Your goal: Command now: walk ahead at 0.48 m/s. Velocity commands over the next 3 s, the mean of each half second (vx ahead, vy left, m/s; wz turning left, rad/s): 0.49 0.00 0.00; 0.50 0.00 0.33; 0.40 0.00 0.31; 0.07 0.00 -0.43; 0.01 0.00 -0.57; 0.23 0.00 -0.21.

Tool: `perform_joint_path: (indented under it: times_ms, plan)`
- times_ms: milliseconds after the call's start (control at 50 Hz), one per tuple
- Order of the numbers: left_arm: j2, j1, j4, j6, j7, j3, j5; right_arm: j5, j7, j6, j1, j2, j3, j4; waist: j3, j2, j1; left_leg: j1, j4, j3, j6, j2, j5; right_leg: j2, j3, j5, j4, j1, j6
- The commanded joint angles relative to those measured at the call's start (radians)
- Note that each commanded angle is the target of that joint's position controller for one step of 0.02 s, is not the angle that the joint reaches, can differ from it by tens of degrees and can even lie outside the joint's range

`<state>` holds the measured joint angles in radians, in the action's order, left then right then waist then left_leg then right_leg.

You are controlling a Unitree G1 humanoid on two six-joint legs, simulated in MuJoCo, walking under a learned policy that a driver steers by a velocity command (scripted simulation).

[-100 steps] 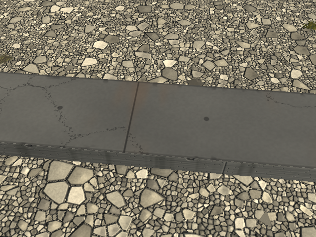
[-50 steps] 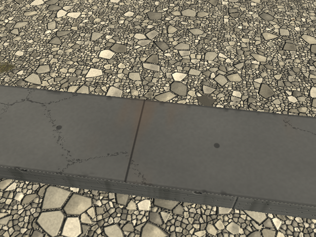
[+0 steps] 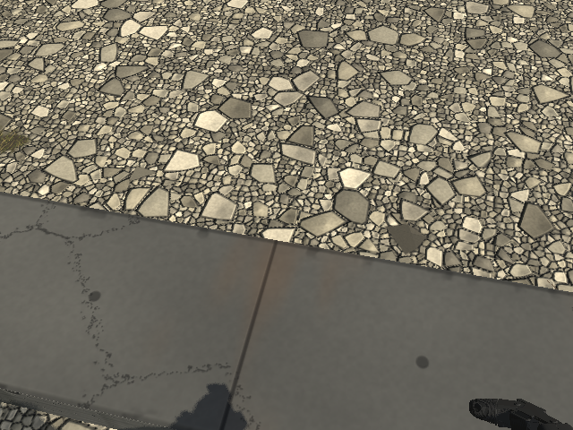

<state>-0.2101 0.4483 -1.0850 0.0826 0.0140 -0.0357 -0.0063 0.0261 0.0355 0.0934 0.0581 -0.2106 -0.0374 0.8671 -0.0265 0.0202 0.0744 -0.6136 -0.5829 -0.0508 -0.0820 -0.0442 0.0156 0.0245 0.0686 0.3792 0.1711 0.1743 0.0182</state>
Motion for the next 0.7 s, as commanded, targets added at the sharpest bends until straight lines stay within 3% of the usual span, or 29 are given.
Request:
perform_joint_path:
  times_ms: [20, 40, 60, 80, 100, 120, 140, 180, 220, 240, 260, 300, 340, 360, 400, 420, 440, 480, 500, 520, 540, 560, 580, 600, 620, 640, 660, 680, 700]
  plan:
    - [-0.175, -0.045, 0.047, -0.009, 0.007, -0.035, 0.002, -0.004, 0.001, 0.017, -0.2, -0.163, -0.06, 0.004, 0.093, -0.159, -0.197, 0.325, 0.022, -0.046, -0.064, 0.088, 0.053, -0.242, -0.039, -1.145, 0.341, -0.079, 0.111]
    - [-0.175, -0.075, 0.063, -0.008, 0.003, -0.031, 0.001, -0.003, -0.008, 0.013, -0.385, -0.206, -0.083, 0.06, 0.179, -0.154, -0.281, 0.607, 0.043, 0.005, -0.094, 0.045, 0.017, -0.197, -0.027, -1.037, 0.574, -0.252, 0.077]
    - [-0.079, -0.013, 0.083, 0.005, -0.01, -0.005, 0.03, -0.019, -0.02, 0.003, -0.523, -0.306, -0.101, 0.095, 0.332, 0.122, -0.243, 0.952, 0.024, 0.352, -0.179, -0.219, -0.01, -0.065, -0.01, -0.341, 0.97, -0.571, 0.034]
    - [0.007, 0.082, 0.06, 0.035, -0.024, 0.017, -0.013, -0.037, -0.013, 0.004, -0.541, -0.281, -0.087, 0.103, 0.471, 0.258, -0.197, 1.091, 0.246, 0.837, -0.318, -0.382, 0.188, 0.068, -0.186, 0.188, 1.244, -0.819, 0.02]
    - [-0.095, -0.02, 0.079, 0.055, -0.027, -0.009, -0.046, -0.022, -0.009, 0.007, -0.467, -0.208, -0.07, 0.106, 0.325, 0.152, -0.202, 0.974, 0.303, 0.761, -0.258, -0.33, 0.32, 0.002, -0.241, 0.146, 1.343, -0.921, 0.044]
    - [-0.121, -0.123, 0.12, 0.06, -0.028, -0.015, -0.058, -0.014, -0.008, 0.006, -0.369, -0.14, -0.049, 0.092, 0.176, 0.093, -0.173, 0.798, 0.321, 0.591, -0.217, -0.299, 0.332, -0.055, -0.178, 0.064, 1.349, -0.971, 0.058]
    - [-0.113, -0.165, 0.129, 0.052, -0.02, -0.017, -0.048, -0.022, 0.002, 0.008, -0.309, -0.089, -0.028, 0.085, 0.1, -0.015, -0.136, 0.628, 0.353, 0.488, -0.193, -0.271, 0.288, -0.106, -0.142, -0.015, 1.353, -0.947, 0.057]
    - [-0.072, -0.11, 0.122, 0.015, -0.014, -0.022, -0.032, -0.044, 0.014, 0.008, -0.273, -0.044, -0.008, 0.1, 0.049, 0.011, -0.064, 0.419, 0.395, 0.376, -0.173, -0.211, 0.273, -0.156, -0.134, -0.088, 1.382, -0.89, 0.061]
    - [-0.026, -0.09, 0.135, -0.01, -0.007, -0.013, -0.034, -0.036, 0.013, 0.003, -0.295, -0.048, 0.001, 0.126, -0.002, 0.05, -0.034, 0.321, 0.418, 0.287, -0.168, -0.183, 0.242, -0.168, -0.119, -0.086, 1.422, -0.956, 0.056]
    - [-0.028, -0.115, 0.152, -0.018, -0.003, -0.012, -0.029, -0.036, 0.008, 0.003, -0.309, -0.059, 0.005, 0.135, -0.024, 0.05, -0.03, 0.286, 0.425, 0.247, -0.166, -0.171, 0.206, -0.177, -0.112, -0.112, 1.412, -0.997, 0.043]
    - [0.009, -0.121, 0.145, -0.031, 0.002, -0.004, -0.026, -0.049, 0.004, -0.003, -0.392, -0.05, 0.01, 0.168, -0.023, 0.094, -0.054, 0.3, 0.409, 0.236, -0.185, -0.178, 0.163, -0.15, -0.063, -0.07, 1.605, -1.089, 0.02]
    - [0.036, -0.19, 0.191, -0.04, 0.004, 0.014, -0.025, -0.048, -0.008, -0.02, -0.476, -0.037, 0.027, 0.201, -0.051, 0.095, -0.069, 0.357, 0.374, 0.259, -0.188, -0.205, 0.199, -0.154, -0.067, -0.028, 1.832, -1.343, 0.001]
    - [0.074, -0.304, 0.262, -0.026, 0.0, 0.045, -0.025, -0.051, -0.022, -0.038, -0.563, -0.024, 0.043, 0.223, -0.084, 0.038, -0.095, 0.446, 0.338, 0.275, -0.165, -0.227, 0.222, -0.155, -0.098, -0.008, 1.947, -1.585, 0.001]
    - [0.091, -0.381, 0.321, -0.011, -0.009, 0.069, -0.013, -0.05, -0.028, -0.048, -0.571, -0.024, 0.049, 0.222, -0.088, 0.003, -0.094, 0.428, 0.32, 0.251, -0.141, -0.205, 0.236, -0.161, -0.095, -0.048, 1.877, -1.623, 0.001]
    - [0.083, -0.438, 0.383, 0.012, -0.02, 0.088, 0.0, -0.053, -0.049, -0.056, -0.576, -0.034, 0.055, 0.209, -0.075, -0.005, -0.092, 0.392, 0.335, 0.21, -0.118, -0.162, 0.224, -0.173, -0.051, -0.121, 1.68, -1.59, -0.013]
    - [0.065, -0.459, 0.412, 0.017, -0.024, 0.095, 0.016, -0.046, -0.063, -0.054, -0.541, -0.052, 0.052, 0.183, -0.035, -0.026, -0.079, 0.304, 0.393, 0.175, -0.116, -0.142, 0.165, -0.187, -0.01, -0.194, 1.475, -1.412, -0.021]
    - [0.067, -0.507, 0.435, 0.018, -0.026, 0.1, 0.026, -0.04, -0.072, -0.051, -0.574, -0.072, 0.043, 0.189, 0.001, 0.0, -0.098, 0.268, 0.469, 0.171, -0.136, -0.152, 0.097, -0.18, 0.029, -0.241, 1.368, -1.251, -0.017]
    - [0.04, -0.543, 0.457, 0.018, -0.031, 0.092, 0.0, -0.004, -0.079, -0.038, -0.591, -0.095, 0.036, 0.195, 0.009, 0.035, -0.09, 0.369, 0.535, 0.126, -0.134, -0.178, -0.136, -0.164, 0.069, -0.213, 1.118, -1.072, 0.022]
    - [0.025, -0.5, 0.453, 0.019, -0.034, 0.083, -0.013, -0.001, -0.075, -0.036, -0.584, -0.106, 0.037, 0.19, 0.042, 0.08, -0.051, 0.432, 0.49, 0.064, -0.12, -0.152, -0.449, -0.105, 0.127, -0.138, 1.002, -0.939, 0.051]
    - [-0.003, -0.454, 0.446, 0.021, -0.039, 0.064, -0.02, -0.01, -0.067, -0.037, -0.623, -0.131, 0.033, 0.197, 0.091, 0.141, -0.028, 0.545, 0.402, 0.066, -0.112, -0.169, -0.812, -0.039, 0.165, -0.09, 0.951, -0.848, 0.075]
    - [-0.036, -0.378, 0.439, 0.018, -0.045, 0.042, -0.019, -0.018, -0.06, -0.048, -0.635, -0.142, 0.033, 0.207, 0.135, 0.201, 0.024, 0.67, 0.296, 0.074, -0.089, -0.197, -1.132, 0.005, 0.155, -0.036, 0.892, -0.788, 0.101]
    - [-0.088, -0.256, 0.419, 0.015, -0.053, 0.018, -0.023, -0.024, -0.052, -0.058, -0.588, -0.151, 0.032, 0.205, 0.176, 0.244, 0.11, 0.733, 0.13, 0.056, -0.063, -0.186, -1.27, 0.018, 0.103, -0.083, 0.75, -0.676, 0.135]
    - [-0.173, -0.079, 0.369, 0.008, -0.061, -0.011, -0.008, -0.027, -0.051, -0.055, -0.549, -0.131, 0.035, 0.179, 0.288, 0.198, 0.167, 0.604, -0.13, 0.07, -0.048, -0.153, -1.125, -0.09, -0.13, -0.171, 0.714, -0.421, 0.184]
    - [-0.294, 0.049, 0.31, 0.0, -0.059, -0.05, 0.038, -0.02, -0.038, -0.026, -0.674, 0.026, 0.055, 0.156, 0.466, -0.288, 0.09, 0.205, -0.574, 0.091, 0.016, 0.095, -0.237, -0.376, -0.721, -0.167, 0.362, -0.046, 0.366]
    - [-0.234, 0.089, 0.287, -0.01, -0.042, -0.034, 0.061, -0.045, 0.001, 0.013, -0.675, 0.012, 0.041, 0.194, 0.555, -0.313, 0.1, 0.073, -0.944, 0.309, 0.023, 0.193, 0.28, -0.452, -1.087, -0.121, 0.101, -0.001, 0.384]
    - [-0.144, -0.031, 0.281, -0.008, -0.044, -0.013, 0.039, -0.007, 0.02, 0.012, -0.589, -0.011, 0.012, 0.145, 0.357, -0.202, 0.038, -0.053, -1.098, 0.332, 0.012, 0.149, 0.294, -0.481, -0.91, 0.008, 0.115, -0.193, 0.312]
    - [-0.056, -0.128, 0.266, -0.004, -0.056, 0.009, 0.009, 0.002, 0.01, -0.01, -0.438, -0.011, 0.014, 0.075, 0.169, -0.095, 0.006, -0.11, -1.113, 0.206, -0.017, 0.071, 0.255, -0.443, -0.686, 0.128, 0.146, -0.392, 0.229]
    - [0.015, -0.183, 0.226, 0.004, -0.068, 0.027, 0.014, -0.004, -0.005, -0.033, -0.364, -0.006, 0.01, 0.028, 0.06, -0.039, -0.029, -0.127, -1.156, 0.16, -0.038, 0.021, 0.21, -0.409, -0.506, 0.122, 0.16, -0.56, 0.179]
    - [0.054, -0.24, 0.205, 0.013, -0.072, 0.035, 0.032, 0.001, -0.019, -0.056, -0.391, -0.006, 0.0, 0.01, 0.024, -0.05, -0.093, -0.086, -1.133, 0.176, -0.058, -0.009, 0.171, -0.353, -0.357, 0.08, 0.154, -0.647, 0.125]
